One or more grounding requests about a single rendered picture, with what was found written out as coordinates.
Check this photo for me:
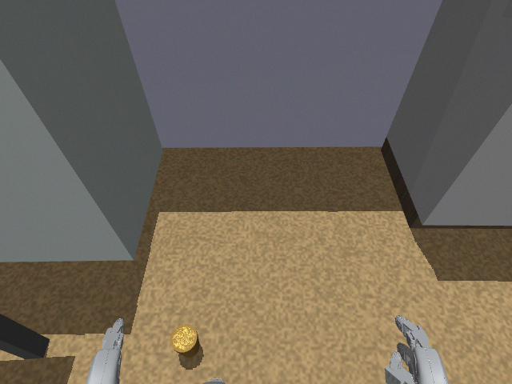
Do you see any left robot hand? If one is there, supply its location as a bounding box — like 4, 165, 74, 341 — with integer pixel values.
86, 318, 125, 384

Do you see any cup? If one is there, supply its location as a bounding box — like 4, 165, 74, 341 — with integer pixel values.
170, 324, 199, 358

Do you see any right robot hand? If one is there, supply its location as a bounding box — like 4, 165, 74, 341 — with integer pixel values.
385, 315, 449, 384

